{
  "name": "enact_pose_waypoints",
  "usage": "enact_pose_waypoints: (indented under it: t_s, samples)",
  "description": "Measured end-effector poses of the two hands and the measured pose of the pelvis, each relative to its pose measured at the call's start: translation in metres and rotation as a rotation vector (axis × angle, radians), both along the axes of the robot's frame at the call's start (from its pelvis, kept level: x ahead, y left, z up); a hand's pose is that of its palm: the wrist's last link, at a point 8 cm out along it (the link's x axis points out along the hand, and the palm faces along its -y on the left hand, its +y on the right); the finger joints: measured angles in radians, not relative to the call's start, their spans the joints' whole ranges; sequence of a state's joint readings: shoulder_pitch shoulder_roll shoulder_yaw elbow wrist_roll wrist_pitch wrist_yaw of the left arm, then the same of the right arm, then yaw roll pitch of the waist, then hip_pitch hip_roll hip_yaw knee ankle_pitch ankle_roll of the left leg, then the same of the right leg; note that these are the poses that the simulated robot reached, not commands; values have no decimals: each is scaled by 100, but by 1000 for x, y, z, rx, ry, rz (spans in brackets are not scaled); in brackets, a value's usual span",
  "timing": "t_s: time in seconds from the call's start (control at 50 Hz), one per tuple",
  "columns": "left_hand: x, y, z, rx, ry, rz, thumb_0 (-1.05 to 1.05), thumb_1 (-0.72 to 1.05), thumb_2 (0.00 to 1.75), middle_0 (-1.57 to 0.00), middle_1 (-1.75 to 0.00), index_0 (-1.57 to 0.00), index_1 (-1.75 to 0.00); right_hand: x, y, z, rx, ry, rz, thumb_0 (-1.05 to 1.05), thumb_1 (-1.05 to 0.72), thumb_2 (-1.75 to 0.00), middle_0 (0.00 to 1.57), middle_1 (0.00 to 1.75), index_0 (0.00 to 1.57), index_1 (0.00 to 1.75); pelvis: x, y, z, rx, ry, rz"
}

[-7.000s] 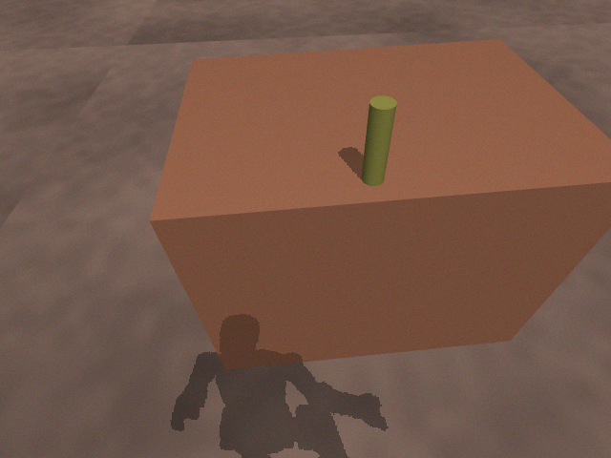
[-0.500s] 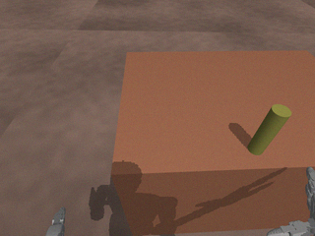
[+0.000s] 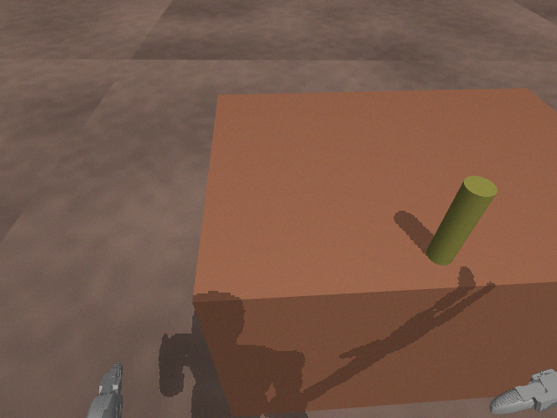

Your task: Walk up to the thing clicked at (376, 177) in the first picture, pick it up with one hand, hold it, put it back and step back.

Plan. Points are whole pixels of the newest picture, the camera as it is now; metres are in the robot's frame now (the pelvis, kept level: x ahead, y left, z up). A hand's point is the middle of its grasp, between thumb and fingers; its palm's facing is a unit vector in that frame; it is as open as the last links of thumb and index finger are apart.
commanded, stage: rise first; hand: right
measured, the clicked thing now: (457, 224) +0.40 -0.28 +0.06
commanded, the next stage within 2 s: go down in 0.56 s
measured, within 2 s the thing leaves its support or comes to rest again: neither
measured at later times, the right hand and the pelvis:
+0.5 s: hand (555, 328) +0.19 -0.28 +0.12, palm faces +0.39 +0.82 -0.42, open 17.5 cm; pelvis -0.01 +0.00 +0.00, yaw +0 degrees
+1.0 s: hand out of the picture +0.21 -0.31 +0.13, palm faces +0.45 +0.81 -0.36, open 17.2 cm; pelvis +0.00 +0.00 +0.00, yaw +0 degrees
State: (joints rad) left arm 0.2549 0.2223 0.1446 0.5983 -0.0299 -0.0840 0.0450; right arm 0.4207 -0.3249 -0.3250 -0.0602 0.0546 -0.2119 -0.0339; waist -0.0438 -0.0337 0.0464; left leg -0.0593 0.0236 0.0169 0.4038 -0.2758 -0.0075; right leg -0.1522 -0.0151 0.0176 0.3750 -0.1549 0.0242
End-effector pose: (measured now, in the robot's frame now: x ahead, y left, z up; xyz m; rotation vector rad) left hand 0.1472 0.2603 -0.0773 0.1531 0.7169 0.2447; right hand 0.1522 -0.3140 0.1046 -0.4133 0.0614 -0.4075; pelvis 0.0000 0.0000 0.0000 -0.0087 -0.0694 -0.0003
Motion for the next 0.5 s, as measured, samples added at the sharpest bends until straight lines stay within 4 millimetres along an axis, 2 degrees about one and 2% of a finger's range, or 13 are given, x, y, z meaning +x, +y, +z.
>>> enact_pose_waypoints:
  t_s: [0.18,0.5]
  samples:
    - [-9,-2,-1,3,-2,5,-1,-54,4,-6,-5,-5,-6,-1,-1,16,-37,-70,27,-1,55,-2,6,6,6,5,-7,-4,0,2,-7,5]
    - [-9,0,0,5,-11,11,-1,-53,5,-6,-6,-6,-6,-5,-1,38,-91,-145,52,-1,55,-3,6,6,6,5,-8,-5,0,4,-9,6]
